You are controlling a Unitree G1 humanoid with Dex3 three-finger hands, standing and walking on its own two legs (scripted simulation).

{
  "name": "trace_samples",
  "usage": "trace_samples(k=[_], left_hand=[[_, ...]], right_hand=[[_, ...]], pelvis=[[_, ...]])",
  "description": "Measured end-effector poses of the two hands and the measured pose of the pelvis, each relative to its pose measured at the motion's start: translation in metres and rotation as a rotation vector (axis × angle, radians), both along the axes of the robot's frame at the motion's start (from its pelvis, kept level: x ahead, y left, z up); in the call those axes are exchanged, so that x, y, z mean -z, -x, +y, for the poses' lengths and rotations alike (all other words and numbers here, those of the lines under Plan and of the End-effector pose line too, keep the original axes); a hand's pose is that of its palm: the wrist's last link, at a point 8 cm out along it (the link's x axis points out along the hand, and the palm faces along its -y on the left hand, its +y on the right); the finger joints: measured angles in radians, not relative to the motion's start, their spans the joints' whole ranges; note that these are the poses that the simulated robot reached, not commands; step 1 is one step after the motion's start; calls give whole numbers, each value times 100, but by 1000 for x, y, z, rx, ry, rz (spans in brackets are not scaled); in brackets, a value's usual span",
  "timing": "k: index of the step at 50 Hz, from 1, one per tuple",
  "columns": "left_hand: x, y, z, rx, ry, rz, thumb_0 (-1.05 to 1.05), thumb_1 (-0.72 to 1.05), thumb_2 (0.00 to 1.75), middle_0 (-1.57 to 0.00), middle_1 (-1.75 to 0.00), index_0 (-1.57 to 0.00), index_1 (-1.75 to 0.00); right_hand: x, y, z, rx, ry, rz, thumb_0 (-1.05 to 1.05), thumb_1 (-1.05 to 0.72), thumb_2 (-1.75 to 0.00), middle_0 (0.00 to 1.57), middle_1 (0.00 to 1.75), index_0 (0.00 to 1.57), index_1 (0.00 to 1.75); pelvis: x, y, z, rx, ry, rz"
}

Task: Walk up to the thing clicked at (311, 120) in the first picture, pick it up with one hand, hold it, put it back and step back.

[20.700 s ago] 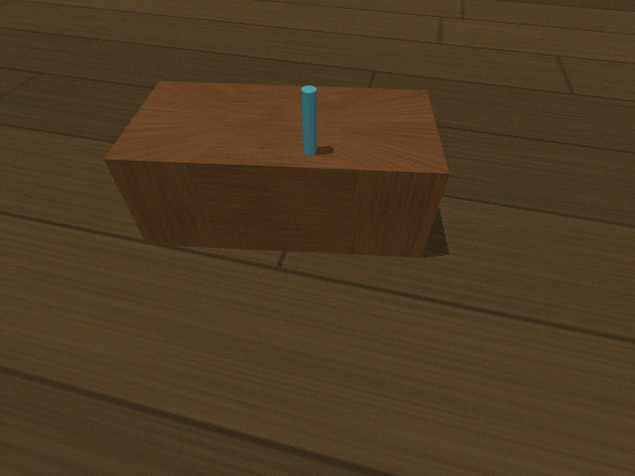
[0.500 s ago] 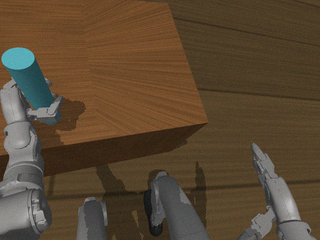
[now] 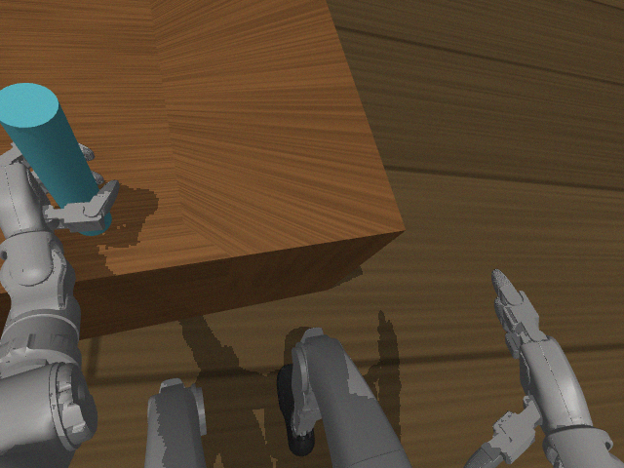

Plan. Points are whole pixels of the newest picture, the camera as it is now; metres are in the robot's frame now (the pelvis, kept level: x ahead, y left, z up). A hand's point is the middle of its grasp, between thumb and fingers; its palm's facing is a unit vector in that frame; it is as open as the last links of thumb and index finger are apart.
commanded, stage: open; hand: left
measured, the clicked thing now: (67, 176) +0.50 +0.18 -0.02
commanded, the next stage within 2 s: withdraw in 0.40 s
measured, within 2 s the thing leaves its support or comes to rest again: neither
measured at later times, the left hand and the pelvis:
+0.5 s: hand (79, 181) +0.50 +0.18 -0.05, palm faces +0.15 -0.99 -0.02, open 14.8 cm; pelvis +0.00 +0.01 +0.00, yaw -1 degrees
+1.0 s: hand out of the picture +0.51 +0.24 +0.09, palm faces +0.17 -0.98 -0.05, open 17.5 cm; pelvis +0.02 +0.01 +0.06, yaw +0 degrees
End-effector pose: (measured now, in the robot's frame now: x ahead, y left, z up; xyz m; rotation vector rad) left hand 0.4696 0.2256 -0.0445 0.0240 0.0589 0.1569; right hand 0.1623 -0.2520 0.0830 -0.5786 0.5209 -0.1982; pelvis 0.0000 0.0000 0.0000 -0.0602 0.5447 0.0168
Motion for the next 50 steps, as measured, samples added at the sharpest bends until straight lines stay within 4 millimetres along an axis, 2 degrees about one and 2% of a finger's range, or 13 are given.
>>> trace_samples(k=[6,13,28,33,38,44,50], left_hand=[[0,-2,0,4,4,-10,-1,-20,81,-94,-100,-98,-99],[0,-5,-2,13,6,-6,-1,-35,52,-79,-75,-82,-73],[0,-6,1,4,14,-7,-1,-55,19,-38,-32,-39,-31],[-3,-9,5,11,-2,-8,-1,-58,13,-22,-21,-24,-19],[-35,-15,23,-27,-2,-73,-2,-58,10,-13,-14,-14,-13],[-94,-21,50,-28,-38,-79,-2,-55,8,-8,-9,-9,-8],[-138,-12,67,-12,-28,-21,-1,-56,4,-7,-6,-8,-5]], right_hand=[[1,7,-2,16,13,14,-1,53,-5,6,6,6,5],[1,7,2,17,10,12,-1,53,-5,6,6,6,5],[2,4,5,25,5,24,-1,52,-5,6,6,6,5],[-5,1,2,22,23,14,-1,53,-5,7,6,6,5],[-14,2,-4,50,25,7,-1,53,-5,7,6,6,5],[-20,7,-10,105,-31,12,-1,52,-6,6,6,6,5],[-19,3,3,94,-143,18,-1,53,-6,6,6,6,5]], pelvis=[[2,2,1,-2,2,2],[2,3,3,2,5,6],[0,-2,7,4,8,10],[-1,-3,7,8,7,8],[-8,-6,5,6,4,-12],[-30,-13,6,6,3,-51],[-55,-18,9,11,-5,-103]])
